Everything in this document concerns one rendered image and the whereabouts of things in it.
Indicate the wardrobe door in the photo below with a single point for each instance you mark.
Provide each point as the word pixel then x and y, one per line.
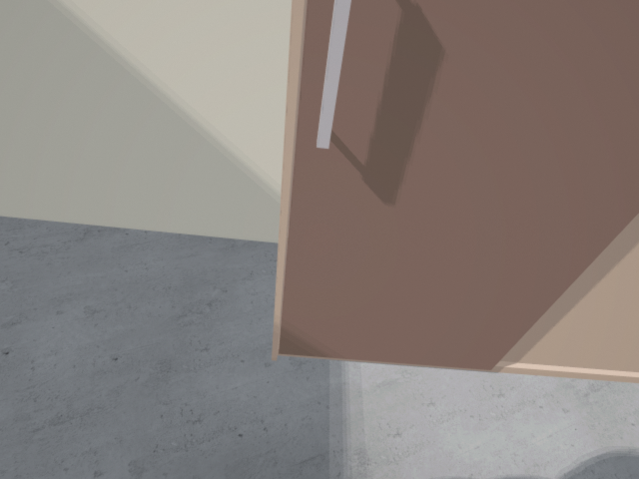
pixel 595 322
pixel 482 154

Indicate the handle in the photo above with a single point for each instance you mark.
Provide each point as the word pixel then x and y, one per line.
pixel 333 65

